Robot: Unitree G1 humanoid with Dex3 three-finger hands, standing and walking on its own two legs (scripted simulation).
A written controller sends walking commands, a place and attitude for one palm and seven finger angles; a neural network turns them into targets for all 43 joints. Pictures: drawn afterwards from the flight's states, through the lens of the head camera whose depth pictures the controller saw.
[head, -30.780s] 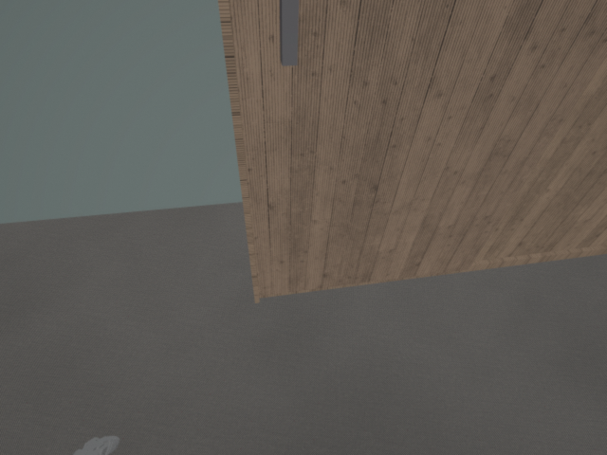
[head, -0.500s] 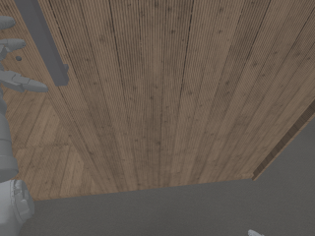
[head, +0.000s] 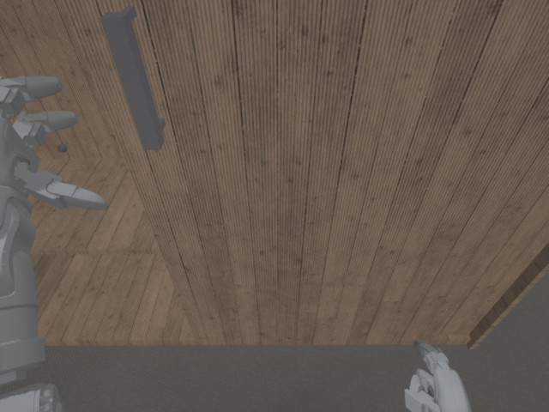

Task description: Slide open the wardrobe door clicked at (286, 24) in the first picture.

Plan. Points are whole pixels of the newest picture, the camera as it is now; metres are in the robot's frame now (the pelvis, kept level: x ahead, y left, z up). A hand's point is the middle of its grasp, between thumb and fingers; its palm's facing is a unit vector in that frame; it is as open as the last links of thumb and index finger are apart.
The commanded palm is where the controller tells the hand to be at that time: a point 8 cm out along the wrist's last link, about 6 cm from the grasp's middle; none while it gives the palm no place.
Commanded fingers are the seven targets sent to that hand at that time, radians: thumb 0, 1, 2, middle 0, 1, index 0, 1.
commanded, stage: slip the hand off the handle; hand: left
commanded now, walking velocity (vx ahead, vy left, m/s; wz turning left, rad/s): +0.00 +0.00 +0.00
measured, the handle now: (142, 81) +0.48 +0.26 +0.27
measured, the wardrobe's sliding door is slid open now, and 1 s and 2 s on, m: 0.65 0.65 0.65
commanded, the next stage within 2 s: draw the hand back to the body in 0.06 s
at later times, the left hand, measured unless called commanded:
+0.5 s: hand (51, 193) +0.26 +0.28 +0.25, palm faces +0.12 -0.99 -0.05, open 14.7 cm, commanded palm +0.22 +0.32 +0.23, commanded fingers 0.00 -0.55 0.20 -0.25 -1.15 -0.25 -1.15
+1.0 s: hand (26, 253) +0.21 +0.29 +0.20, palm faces +0.51 -0.83 -0.25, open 12.6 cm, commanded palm +0.16 +0.32 +0.20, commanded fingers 0.00 0.25 0.58 -0.22 -0.68 -0.22 -0.68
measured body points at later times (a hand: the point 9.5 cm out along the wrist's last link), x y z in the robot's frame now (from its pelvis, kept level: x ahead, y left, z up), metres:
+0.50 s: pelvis +0.00 +0.01 +0.00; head -0.06 -0.01 +0.45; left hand +0.24 +0.33 +0.25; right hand +0.21 -0.21 -0.05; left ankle +0.06 +0.11 -0.73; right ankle -0.03 -0.09 -0.73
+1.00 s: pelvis -0.01 +0.02 +0.01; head -0.04 +0.01 +0.46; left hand +0.17 +0.33 +0.22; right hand +0.17 -0.19 -0.08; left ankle +0.06 +0.11 -0.73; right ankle -0.03 -0.09 -0.73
